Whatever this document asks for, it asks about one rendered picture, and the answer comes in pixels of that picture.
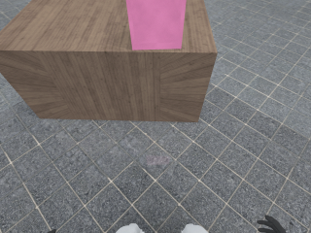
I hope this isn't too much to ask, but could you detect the robot right hand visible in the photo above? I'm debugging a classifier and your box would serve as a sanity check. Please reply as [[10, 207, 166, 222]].
[[257, 215, 287, 233]]

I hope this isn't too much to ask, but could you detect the pedestal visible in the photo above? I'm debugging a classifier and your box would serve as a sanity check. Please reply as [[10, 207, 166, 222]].
[[0, 0, 218, 122]]

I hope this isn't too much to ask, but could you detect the carton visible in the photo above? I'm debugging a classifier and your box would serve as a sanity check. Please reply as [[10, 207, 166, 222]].
[[125, 0, 187, 50]]

